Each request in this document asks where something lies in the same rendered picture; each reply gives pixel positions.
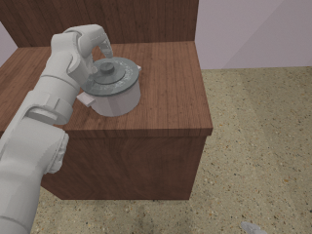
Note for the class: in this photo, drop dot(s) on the robot left upper arm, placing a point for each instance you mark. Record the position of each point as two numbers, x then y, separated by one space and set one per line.
35 148

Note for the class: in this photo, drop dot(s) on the left robot forearm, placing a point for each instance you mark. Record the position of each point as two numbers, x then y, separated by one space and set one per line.
51 100

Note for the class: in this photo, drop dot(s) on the right robot hand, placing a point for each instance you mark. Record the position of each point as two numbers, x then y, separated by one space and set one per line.
252 228

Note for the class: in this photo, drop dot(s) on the lid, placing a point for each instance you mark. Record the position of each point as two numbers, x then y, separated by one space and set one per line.
124 76

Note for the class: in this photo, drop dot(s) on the table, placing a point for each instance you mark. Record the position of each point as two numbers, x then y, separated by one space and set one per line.
151 153

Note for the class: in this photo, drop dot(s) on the pot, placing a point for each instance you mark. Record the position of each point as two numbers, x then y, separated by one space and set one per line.
116 105

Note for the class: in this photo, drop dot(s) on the left robot hand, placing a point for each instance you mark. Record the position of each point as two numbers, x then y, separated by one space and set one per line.
99 38

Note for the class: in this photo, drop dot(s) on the knob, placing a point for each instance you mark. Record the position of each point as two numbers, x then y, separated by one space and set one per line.
107 68

